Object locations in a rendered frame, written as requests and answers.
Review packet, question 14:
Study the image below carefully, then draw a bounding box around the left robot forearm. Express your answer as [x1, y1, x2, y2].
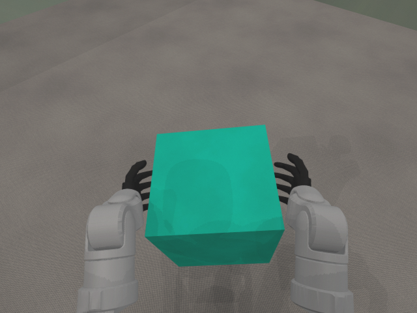
[76, 189, 144, 313]

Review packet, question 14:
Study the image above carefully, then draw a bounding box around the left robot hand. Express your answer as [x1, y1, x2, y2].
[122, 160, 152, 211]

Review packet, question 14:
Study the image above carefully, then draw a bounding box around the carton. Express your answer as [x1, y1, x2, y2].
[145, 125, 285, 267]

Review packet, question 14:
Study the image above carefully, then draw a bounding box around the right robot forearm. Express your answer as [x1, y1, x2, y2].
[285, 185, 354, 313]

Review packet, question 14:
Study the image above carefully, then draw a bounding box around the right robot hand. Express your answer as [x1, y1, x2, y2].
[274, 153, 311, 204]

